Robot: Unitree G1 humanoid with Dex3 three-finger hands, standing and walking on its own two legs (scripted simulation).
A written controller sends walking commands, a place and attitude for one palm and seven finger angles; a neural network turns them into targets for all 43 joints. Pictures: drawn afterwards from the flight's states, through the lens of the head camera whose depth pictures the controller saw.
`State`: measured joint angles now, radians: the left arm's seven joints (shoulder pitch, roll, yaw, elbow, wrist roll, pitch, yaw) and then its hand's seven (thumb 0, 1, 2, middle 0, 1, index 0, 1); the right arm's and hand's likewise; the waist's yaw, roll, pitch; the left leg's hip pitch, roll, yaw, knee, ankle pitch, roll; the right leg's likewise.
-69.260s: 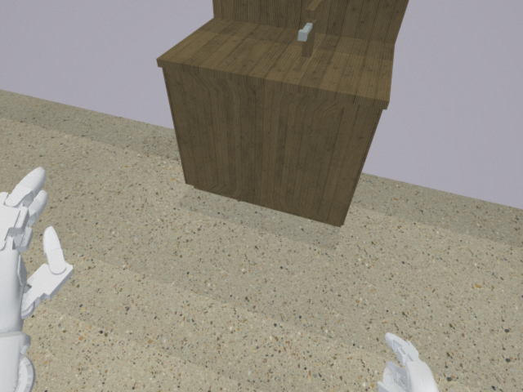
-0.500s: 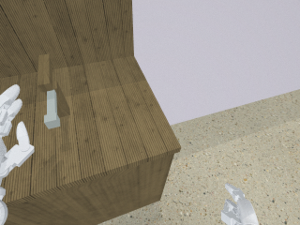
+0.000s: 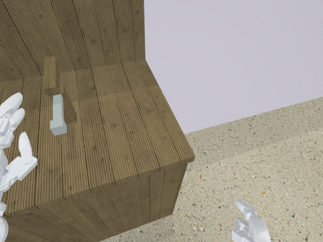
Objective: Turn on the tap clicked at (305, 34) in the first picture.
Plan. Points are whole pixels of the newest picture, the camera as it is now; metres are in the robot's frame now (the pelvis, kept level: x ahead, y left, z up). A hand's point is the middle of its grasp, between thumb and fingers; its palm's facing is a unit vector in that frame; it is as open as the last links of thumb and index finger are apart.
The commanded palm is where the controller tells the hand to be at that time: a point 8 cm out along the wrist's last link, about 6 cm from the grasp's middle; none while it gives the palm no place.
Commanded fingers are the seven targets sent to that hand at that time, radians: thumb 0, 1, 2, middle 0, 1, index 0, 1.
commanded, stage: shuffle to correct the standing spot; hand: left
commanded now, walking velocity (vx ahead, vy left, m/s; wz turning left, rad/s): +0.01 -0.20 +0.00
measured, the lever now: (58, 126) +0.34 +0.27 +0.09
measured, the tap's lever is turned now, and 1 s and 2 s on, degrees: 0 0 0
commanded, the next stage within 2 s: none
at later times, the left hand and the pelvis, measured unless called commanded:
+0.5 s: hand (31, 162) +0.21 +0.24 +0.17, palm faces +0.33 -0.86 -0.40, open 7.4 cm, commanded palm +0.16 +0.28 +0.18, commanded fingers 0.00 0.90 0.90 -0.20 -0.30 -0.20 -0.30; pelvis +0.00 +0.00 +0.00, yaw +0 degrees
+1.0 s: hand (36, 163) +0.22 +0.24 +0.16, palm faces +0.33 -0.86 -0.40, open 7.4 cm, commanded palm +0.16 +0.27 +0.18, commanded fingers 0.00 0.90 0.90 -0.20 -0.30 -0.20 -0.30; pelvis +0.00 -0.01 +0.00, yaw +0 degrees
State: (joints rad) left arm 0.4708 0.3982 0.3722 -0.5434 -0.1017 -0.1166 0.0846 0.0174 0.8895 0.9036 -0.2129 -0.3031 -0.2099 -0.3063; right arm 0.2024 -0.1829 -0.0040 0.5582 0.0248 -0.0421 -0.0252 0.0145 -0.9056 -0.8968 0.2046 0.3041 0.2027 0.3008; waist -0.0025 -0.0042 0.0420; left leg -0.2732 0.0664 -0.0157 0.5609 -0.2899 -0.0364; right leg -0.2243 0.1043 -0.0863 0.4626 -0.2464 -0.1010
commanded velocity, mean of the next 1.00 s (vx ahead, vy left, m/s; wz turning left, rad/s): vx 0.01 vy -0.20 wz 0.00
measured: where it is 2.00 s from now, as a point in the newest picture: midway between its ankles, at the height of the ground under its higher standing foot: outside the picture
